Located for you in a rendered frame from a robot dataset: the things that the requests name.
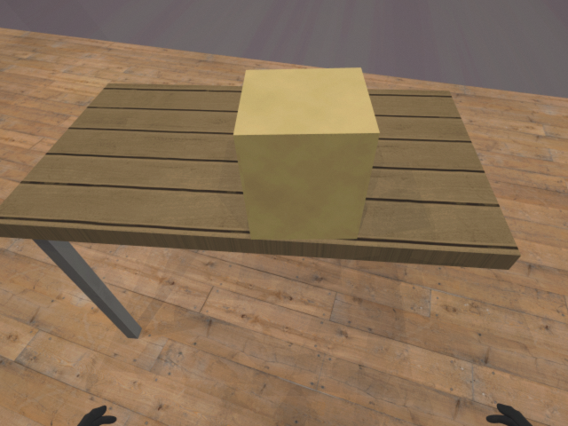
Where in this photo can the left robot hand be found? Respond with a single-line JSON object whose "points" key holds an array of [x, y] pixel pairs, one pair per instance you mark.
{"points": [[95, 418]]}

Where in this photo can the right robot hand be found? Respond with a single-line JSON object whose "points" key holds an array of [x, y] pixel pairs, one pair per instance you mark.
{"points": [[511, 417]]}

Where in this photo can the table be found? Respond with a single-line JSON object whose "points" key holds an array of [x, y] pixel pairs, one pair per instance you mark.
{"points": [[155, 165]]}

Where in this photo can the carton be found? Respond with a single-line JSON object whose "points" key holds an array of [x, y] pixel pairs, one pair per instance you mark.
{"points": [[305, 141]]}

